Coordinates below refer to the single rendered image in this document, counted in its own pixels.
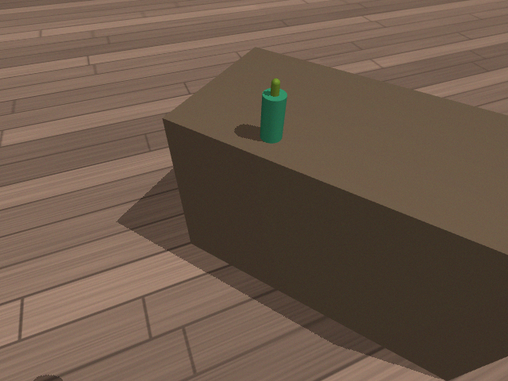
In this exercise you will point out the bottle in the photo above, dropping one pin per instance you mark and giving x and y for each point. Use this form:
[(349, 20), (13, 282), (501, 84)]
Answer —
[(273, 109)]

